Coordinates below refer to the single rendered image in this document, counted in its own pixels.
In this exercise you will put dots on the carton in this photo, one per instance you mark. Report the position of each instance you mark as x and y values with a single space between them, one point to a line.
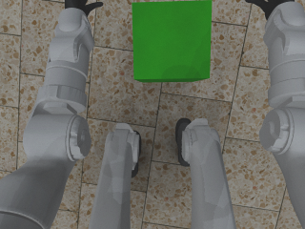
171 41

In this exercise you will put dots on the robot left upper arm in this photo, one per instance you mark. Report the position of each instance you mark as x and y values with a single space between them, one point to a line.
30 196

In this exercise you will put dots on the robot right upper arm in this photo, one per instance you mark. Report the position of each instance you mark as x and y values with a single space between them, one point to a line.
283 134

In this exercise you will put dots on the right robot forearm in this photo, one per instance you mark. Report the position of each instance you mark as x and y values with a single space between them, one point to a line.
285 39

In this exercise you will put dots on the robot left hand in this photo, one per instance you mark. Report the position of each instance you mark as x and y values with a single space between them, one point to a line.
81 4

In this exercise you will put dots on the right robot shin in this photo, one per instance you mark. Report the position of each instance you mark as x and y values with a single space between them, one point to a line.
203 121

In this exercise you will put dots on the robot left foot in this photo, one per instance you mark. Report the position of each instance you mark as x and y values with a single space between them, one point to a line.
135 171

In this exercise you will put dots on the robot right hand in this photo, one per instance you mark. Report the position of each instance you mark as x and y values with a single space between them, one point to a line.
269 6

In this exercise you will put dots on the left robot forearm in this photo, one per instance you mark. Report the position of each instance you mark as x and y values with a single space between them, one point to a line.
63 92

